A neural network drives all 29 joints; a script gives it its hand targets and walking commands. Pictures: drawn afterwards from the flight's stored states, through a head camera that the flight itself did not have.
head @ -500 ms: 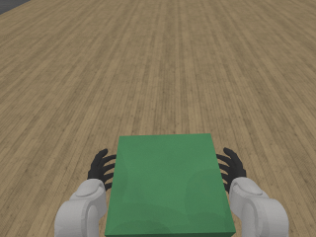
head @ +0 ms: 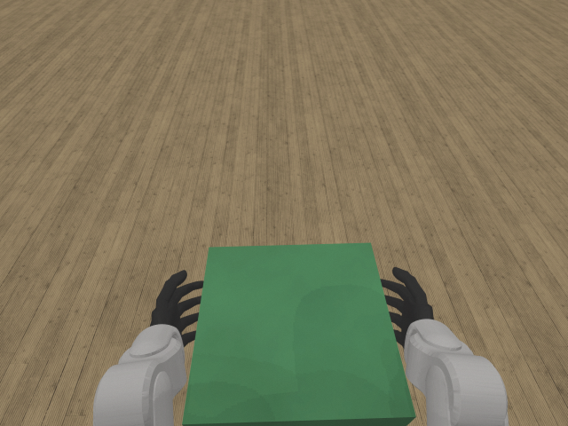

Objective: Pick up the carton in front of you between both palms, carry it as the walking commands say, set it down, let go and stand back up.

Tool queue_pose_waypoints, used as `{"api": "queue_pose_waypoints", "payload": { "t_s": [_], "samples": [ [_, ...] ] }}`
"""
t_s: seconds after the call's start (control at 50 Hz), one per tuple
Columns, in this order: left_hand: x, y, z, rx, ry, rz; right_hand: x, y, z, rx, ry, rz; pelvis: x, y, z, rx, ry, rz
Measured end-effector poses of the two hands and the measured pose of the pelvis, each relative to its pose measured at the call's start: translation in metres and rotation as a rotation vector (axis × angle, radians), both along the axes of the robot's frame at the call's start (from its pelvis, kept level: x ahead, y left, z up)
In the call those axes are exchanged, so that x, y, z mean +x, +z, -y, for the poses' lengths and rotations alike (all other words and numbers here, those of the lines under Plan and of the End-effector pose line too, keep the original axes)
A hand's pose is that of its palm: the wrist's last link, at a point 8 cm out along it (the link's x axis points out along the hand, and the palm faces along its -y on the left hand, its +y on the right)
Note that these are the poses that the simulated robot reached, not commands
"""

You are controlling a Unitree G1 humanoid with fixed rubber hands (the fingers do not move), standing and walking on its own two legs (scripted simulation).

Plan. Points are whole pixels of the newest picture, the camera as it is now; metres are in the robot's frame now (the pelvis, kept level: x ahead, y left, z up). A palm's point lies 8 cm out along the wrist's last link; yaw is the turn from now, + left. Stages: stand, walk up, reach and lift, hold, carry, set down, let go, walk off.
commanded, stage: carry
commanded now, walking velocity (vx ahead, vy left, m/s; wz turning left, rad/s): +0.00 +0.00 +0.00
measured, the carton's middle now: (292, 359) +0.23 +0.00 +0.00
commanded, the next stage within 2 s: hold in 1.96 s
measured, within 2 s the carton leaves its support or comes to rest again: neither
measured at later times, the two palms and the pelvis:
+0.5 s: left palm (196, 201) +0.42 +0.14 +0.11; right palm (393, 200) +0.43 -0.16 +0.11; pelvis +0.19 -0.02 +0.01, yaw +3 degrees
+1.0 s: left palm (200, 211) +0.42 +0.14 +0.09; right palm (389, 206) +0.44 -0.16 +0.08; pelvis +0.19 -0.02 +0.01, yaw +3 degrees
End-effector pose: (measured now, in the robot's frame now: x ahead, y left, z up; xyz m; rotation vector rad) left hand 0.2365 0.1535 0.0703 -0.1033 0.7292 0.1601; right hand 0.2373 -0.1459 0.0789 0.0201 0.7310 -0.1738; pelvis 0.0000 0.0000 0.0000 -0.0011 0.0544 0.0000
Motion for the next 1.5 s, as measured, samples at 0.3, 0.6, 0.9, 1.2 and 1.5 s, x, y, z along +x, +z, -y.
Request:
{"api": "queue_pose_waypoints", "payload": {
  "t_s": [0.3, 0.6, 0.9, 1.2, 1.5],
  "samples": [
    [0.123, 0.038, 0.0, 0.03, 0.024, 0.118, 0.13, 0.032, 0.0, 0.018, 0.025, 0.118, 0.135, 0.017, 0.004, 0.006, 0.026, 0.011],
    [0.192, 0.035, 0.012, 0.057, 0.054, 0.08, 0.21, 0.023, 0.012, 0.05, 0.053, 0.08, 0.203, 0.008, 0.022, -0.013, 0.06, -0.01],
    [0.19, 0.023, 0.014, 0.059, 0.041, 0.049, 0.206, 0.013, 0.014, 0.026, 0.055, 0.05, 0.197, 0.006, 0.024, -0.006, 0.063, 0.011],
    [0.185, 0.001, 0.011, 0.102, 0.01, 0.022, 0.202, -0.011, 0.01, -0.012, 0.099, 0.024, 0.17, 0.009, 0.023, 0.002, 0.061, 0.026],
    [0.194, -0.029, 0.007, 0.135, -0.011, 0.04, 0.211, -0.041, 0.006, -0.046, 0.122, 0.043, 0.15, 0.009, 0.021, 0.006, 0.064, 0.025]
  ]
}}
